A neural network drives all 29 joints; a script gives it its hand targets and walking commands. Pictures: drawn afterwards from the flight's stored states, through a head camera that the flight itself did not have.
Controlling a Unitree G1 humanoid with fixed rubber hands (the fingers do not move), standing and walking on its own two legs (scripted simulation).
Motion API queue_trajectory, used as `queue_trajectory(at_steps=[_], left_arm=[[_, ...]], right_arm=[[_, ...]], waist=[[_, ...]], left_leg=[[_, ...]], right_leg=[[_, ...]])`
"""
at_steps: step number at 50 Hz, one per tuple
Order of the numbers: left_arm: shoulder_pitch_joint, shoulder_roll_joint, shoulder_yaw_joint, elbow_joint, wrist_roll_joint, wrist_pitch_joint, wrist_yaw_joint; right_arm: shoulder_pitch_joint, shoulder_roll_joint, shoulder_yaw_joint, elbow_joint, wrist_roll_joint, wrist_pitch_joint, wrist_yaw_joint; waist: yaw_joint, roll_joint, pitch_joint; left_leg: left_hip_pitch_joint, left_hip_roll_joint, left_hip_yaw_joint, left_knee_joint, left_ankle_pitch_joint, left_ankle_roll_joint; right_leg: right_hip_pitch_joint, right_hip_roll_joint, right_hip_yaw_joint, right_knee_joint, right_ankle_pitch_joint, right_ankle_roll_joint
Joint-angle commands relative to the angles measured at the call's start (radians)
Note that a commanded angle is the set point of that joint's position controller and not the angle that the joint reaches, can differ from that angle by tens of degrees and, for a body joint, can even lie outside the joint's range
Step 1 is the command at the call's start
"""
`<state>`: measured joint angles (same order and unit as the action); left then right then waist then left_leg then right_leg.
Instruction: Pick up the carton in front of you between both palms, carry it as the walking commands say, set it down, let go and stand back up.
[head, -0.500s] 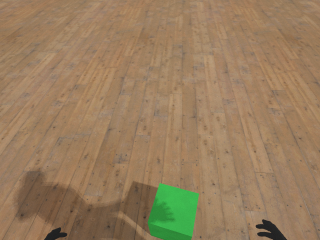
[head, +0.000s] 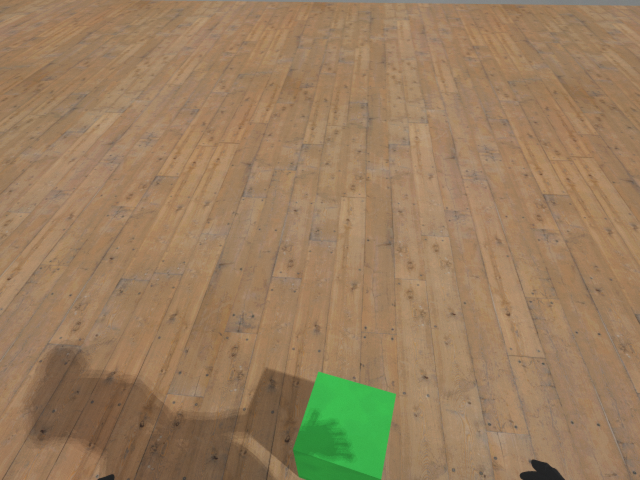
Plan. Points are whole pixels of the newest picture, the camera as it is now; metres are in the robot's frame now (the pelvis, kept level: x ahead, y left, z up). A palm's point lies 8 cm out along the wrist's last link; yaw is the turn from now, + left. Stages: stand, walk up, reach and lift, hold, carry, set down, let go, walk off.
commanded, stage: stand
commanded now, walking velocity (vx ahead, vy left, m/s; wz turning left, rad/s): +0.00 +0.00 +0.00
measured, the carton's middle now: (345, 437) +0.39 -0.05 -0.65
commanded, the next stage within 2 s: none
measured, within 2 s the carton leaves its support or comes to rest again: neither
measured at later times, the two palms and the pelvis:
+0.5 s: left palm out of the picture +0.08 +0.31 -0.09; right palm out of the picture +0.08 -0.30 -0.10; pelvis -0.02 +0.00 +0.00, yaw +0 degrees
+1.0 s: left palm out of the picture +0.07 +0.32 -0.09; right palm out of the picture +0.07 -0.30 -0.10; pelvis -0.02 +0.00 +0.01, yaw +0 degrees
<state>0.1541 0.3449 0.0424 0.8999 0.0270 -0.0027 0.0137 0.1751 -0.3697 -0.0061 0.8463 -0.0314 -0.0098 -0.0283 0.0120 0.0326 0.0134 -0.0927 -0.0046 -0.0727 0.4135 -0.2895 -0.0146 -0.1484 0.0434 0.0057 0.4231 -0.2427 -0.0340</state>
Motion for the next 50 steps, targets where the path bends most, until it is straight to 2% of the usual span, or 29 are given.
queue_trajectory(at_steps=[1,18,50], left_arm=[[-0.039,0.168,0.033,-0.038,-0.001,-0.012,0.002],[-0.057,0.19,0.02,0.036,-0.007,-0.015,-0.002],[-0.079,0.216,0.001,0.102,-0.014,-0.021,-0.002]], right_arm=[[-0.033,-0.15,-0.032,-0.039,0.0,-0.014,-0.003],[-0.044,-0.169,-0.026,0.044,0.006,-0.018,0.003],[-0.065,-0.19,-0.024,0.121,0.015,-0.016,0.011]], waist=[[0.0,-0.025,-0.021],[-0.001,-0.025,-0.007],[-0.006,-0.029,-0.013]], left_leg=[[-0.049,0.093,-0.069,-0.061,0.21,0.023],[-0.048,0.101,-0.08,-0.105,0.175,0.029],[-0.027,0.11,-0.075,-0.134,0.198,0.033]], right_leg=[[0.039,-0.131,0.121,-0.07,0.222,0.006],[0.041,-0.141,0.13,-0.106,0.169,0.005],[0.056,-0.151,0.135,-0.125,0.199,0.004]])
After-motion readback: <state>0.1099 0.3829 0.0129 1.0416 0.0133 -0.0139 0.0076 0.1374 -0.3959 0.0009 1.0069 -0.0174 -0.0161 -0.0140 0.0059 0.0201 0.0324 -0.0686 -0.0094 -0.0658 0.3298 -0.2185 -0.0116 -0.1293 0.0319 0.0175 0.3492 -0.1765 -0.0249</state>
